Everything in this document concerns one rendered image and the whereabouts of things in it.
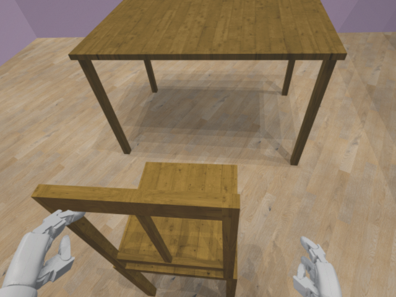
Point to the chair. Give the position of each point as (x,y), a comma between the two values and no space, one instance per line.
(183,221)

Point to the table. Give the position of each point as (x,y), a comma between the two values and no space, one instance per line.
(214,30)

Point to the right robot hand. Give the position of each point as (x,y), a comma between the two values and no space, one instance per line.
(323,280)

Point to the robot left forearm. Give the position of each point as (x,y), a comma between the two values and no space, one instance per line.
(18,291)

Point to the left robot hand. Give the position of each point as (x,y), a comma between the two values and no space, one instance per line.
(27,262)

